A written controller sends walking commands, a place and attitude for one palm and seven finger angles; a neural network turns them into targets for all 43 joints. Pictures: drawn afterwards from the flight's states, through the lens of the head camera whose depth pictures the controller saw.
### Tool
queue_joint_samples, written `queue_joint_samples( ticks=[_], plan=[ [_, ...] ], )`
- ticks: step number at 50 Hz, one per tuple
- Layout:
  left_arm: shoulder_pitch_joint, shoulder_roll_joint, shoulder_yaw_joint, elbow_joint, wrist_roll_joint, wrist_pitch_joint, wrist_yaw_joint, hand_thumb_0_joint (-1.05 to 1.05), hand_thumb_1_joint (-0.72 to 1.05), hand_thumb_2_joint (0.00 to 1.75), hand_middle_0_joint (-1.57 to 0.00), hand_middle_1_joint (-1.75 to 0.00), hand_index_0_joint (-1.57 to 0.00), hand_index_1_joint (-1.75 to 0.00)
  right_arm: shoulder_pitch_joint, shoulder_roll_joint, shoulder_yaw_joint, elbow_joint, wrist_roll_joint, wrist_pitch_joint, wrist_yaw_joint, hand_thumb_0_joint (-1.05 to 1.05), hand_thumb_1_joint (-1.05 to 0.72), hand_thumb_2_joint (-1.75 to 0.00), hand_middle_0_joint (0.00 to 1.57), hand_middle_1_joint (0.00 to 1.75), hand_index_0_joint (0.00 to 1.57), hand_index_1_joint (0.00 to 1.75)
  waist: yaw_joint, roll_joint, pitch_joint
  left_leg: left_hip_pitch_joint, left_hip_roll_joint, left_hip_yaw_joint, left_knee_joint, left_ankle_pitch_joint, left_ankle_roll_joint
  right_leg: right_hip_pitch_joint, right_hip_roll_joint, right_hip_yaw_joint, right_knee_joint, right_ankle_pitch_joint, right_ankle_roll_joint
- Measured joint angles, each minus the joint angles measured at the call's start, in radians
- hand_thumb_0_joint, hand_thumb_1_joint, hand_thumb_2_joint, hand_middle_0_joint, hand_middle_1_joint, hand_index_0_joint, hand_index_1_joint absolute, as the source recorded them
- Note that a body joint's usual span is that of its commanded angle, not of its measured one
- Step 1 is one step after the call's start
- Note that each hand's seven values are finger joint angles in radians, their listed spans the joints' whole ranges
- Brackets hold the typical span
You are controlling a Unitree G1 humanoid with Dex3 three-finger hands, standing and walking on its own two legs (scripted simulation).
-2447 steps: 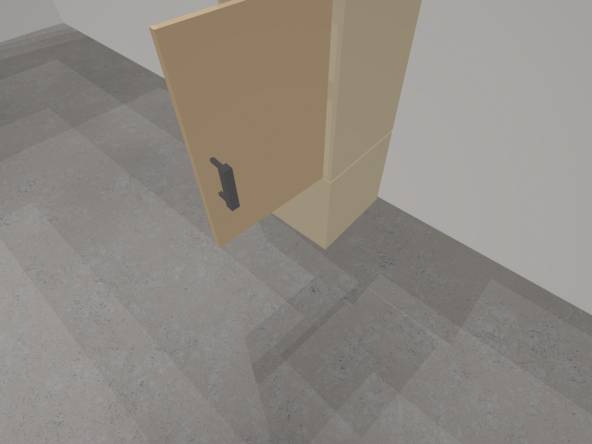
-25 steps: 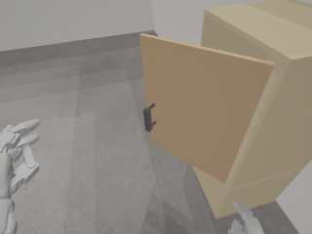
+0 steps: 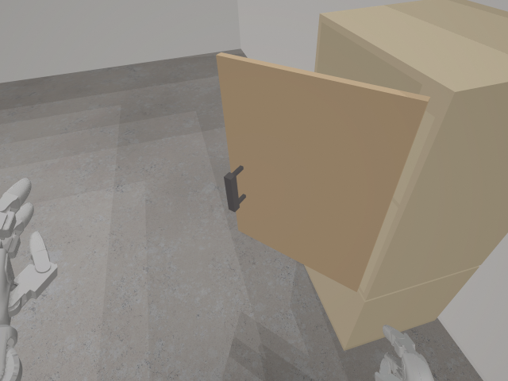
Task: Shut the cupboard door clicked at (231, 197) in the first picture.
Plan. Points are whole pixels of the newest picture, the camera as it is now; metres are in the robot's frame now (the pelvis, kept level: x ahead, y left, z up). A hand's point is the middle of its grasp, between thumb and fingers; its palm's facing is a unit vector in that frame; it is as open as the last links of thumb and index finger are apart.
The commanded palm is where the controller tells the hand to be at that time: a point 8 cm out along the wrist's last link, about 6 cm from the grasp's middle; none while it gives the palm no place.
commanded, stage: step back with the hand held close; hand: left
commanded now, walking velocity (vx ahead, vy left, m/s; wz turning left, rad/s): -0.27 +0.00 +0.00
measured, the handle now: (236, 188) +0.63 +0.13 -0.11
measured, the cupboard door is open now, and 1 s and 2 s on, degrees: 40 40 40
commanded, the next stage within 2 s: stop stepping back and stand still in 1.34 s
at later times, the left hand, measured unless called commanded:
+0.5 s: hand (14, 295) +0.16 +0.29 +0.17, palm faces +0.45 -0.76 -0.47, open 7.4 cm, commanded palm +0.10 +0.32 +0.17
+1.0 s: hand out of the picture +0.06 +0.30 +0.16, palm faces +0.51 -0.74 -0.43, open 7.4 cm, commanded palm -0.01 +0.33 +0.17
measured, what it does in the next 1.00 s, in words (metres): walks backwards: right foot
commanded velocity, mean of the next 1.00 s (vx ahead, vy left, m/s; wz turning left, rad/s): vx -0.30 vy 0.00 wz -0.03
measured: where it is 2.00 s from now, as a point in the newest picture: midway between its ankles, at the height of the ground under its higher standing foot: outside the picture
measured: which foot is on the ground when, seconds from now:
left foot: down 0.00-1.00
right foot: down 0.00-0.70, up 0.72-0.84, down 0.86-1.00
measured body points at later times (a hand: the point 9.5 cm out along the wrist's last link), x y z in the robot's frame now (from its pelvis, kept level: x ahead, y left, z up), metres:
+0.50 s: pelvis -0.05 +0.02 -0.02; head -0.05 +0.03 +0.43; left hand +0.13 +0.33 +0.19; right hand +0.12 -0.23 -0.08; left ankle -0.01 +0.09 -0.74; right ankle +0.01 -0.10 -0.74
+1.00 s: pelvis -0.13 +0.02 -0.02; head -0.12 +0.03 +0.43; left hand +0.03 +0.34 +0.18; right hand +0.05 -0.21 -0.10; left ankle -0.02 +0.10 -0.74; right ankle -0.09 -0.11 -0.74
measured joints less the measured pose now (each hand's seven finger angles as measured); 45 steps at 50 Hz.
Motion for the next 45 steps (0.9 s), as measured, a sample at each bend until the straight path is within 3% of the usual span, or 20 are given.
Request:
queue_joint_samples(
  ticks=[2,6,10,15,21,34,38,42,45],
  plan=[
    [0.000,-0.003,0.007,0.012,0.003,0.000,-0.003,0.01,0.89,0.90,-0.21,-0.30,-0.21,-0.30,-0.001,-0.002,0.000,-0.008,-0.003,0.012,0.001,0.01,-0.91,-0.89,0.20,0.30,0.20,0.30,-0.002,0.005,0.001,-0.012,0.002,-0.001,0.004,0.001,0.000,-0.009,0.002,-0.001,-0.003,0.003,0.000],
    [0.021,-0.014,0.028,-0.001,0.023,-0.013,0.016,0.01,0.89,0.90,-0.21,-0.30,-0.21,-0.30,-0.008,-0.015,-0.007,-0.038,-0.028,0.057,-0.006,0.01,-0.91,-0.89,0.21,0.30,0.20,0.30,-0.026,0.012,-0.007,-0.094,0.012,-0.011,0.060,-0.016,0.001,-0.066,0.011,-0.013,0.006,0.010,-0.003],
    [0.055,-0.019,0.015,-0.049,0.028,-0.012,0.036,0.01,0.89,0.90,-0.21,-0.30,-0.21,-0.30,-0.006,-0.027,-0.027,-0.060,-0.025,0.097,-0.016,0.01,-0.91,-0.89,0.21,0.30,0.20,0.30,-0.050,-0.003,-0.004,-0.154,0.005,-0.013,0.106,-0.030,0.006,-0.126,0.002,-0.016,0.053,-0.005,0.002],
    [0.104,0.045,0.037,-0.113,0.015,-0.017,0.032,0.02,0.89,0.90,-0.21,-0.30,-0.21,-0.30,-0.002,-0.021,-0.033,-0.072,-0.001,0.127,-0.022,0.01,-0.91,-0.89,0.20,0.30,0.20,0.30,-0.066,-0.057,-0.004,-0.184,-0.013,0.006,0.127,-0.030,0.017,-0.180,-0.019,0.001,0.121,-0.025,0.015],
    [0.106,0.114,0.099,-0.151,0.007,-0.036,0.031,0.02,0.89,0.90,-0.22,-0.30,-0.21,-0.30,-0.002,-0.007,-0.022,-0.094,-0.004,0.126,-0.020,0.01,-0.91,-0.89,0.20,0.30,0.20,0.30,-0.062,-0.086,-0.020,-0.213,-0.014,0.024,0.154,-0.021,0.029,-0.214,-0.020,0.019,0.147,-0.009,0.024],
    [0.054,0.019,0.060,-0.097,0.054,-0.050,0.038,0.01,0.89,0.90,-0.21,-0.30,-0.21,-0.30,0.037,-0.010,0.001,-0.095,-0.007,0.099,-0.009,0.01,-0.91,-0.89,0.21,0.30,0.20,0.30,-0.050,-0.085,-0.016,-0.332,-0.009,0.017,0.266,-0.056,0.047,-0.296,-0.015,0.014,0.192,0.024,0.033],
    [0.018,0.039,0.066,-0.147,0.065,-0.066,0.036,0.02,0.89,0.90,-0.21,-0.30,-0.21,-0.30,0.068,-0.001,-0.001,-0.086,-0.014,0.075,-0.012,0.01,-0.91,-0.89,0.21,0.30,0.20,0.30,-0.073,-0.088,0.006,-0.357,-0.001,0.001,0.266,0.037,0.050,-0.283,0.016,0.043,0.279,-0.025,0.042],
    [0.039,0.067,0.131,-0.175,0.065,-0.111,0.035,0.02,0.89,0.90,-0.22,-0.30,-0.21,-0.30,0.070,0.011,-0.004,-0.068,-0.015,0.062,-0.002,0.01,-0.91,-0.89,0.21,0.30,0.21,0.30,-0.061,-0.071,-0.019,-0.397,0.018,0.004,0.278,0.034,0.042,-0.222,0.046,0.070,0.300,-0.128,0.036],
    [0.052,0.067,0.160,-0.161,0.049,-0.131,0.040,0.01,0.89,0.90,-0.21,-0.30,-0.21,-0.30,0.035,0.014,-0.008,-0.058,-0.014,0.050,0.007,0.01,-0.91,-0.89,0.21,0.30,0.21,0.30,-0.046,-0.051,-0.009,-0.420,0.036,0.015,0.270,0.052,0.030,-0.221,0.059,0.085,0.250,-0.128,0.026]
  ],
)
